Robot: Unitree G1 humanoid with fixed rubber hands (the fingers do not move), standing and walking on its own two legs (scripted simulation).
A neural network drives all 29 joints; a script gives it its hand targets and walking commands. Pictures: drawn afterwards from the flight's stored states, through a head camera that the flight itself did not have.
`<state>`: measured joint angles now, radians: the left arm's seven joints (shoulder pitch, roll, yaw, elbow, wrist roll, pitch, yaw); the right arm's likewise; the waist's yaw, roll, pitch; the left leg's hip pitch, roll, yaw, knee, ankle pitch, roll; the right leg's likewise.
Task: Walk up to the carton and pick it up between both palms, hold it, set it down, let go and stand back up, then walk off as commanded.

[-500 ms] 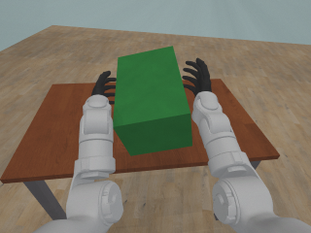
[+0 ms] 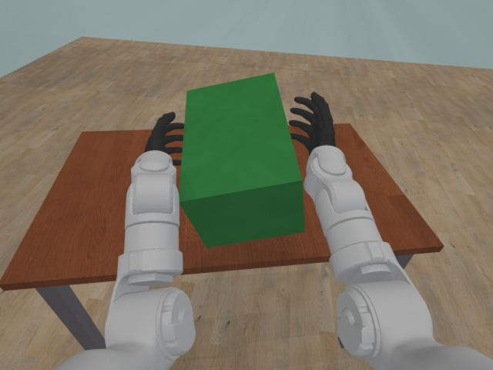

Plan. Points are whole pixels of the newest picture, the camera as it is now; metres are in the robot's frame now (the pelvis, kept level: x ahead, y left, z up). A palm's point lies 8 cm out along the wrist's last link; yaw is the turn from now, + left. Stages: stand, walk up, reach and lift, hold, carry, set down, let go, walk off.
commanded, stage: hold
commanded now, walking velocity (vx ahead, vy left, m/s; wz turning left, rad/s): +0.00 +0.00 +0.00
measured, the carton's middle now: (241, 156) +0.43 +0.01 +0.16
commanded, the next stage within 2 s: set down in 0.18 s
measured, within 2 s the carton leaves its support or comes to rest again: neither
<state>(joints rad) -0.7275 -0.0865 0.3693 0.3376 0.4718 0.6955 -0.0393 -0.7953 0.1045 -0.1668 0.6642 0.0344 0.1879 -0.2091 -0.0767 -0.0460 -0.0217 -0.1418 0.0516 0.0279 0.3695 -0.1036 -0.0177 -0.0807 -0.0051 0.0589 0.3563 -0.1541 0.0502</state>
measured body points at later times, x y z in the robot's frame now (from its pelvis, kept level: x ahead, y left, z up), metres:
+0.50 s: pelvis +0.00 +0.00 +0.00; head -0.06 +0.03 +0.45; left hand +0.39 +0.16 +0.20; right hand +0.39 -0.10 +0.25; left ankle +0.07 +0.13 -0.74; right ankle +0.04 -0.14 -0.74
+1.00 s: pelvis +0.04 +0.00 +0.01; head +0.04 +0.04 +0.45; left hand +0.45 +0.15 +0.12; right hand +0.42 -0.11 +0.17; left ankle +0.07 +0.13 -0.74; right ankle +0.04 -0.14 -0.74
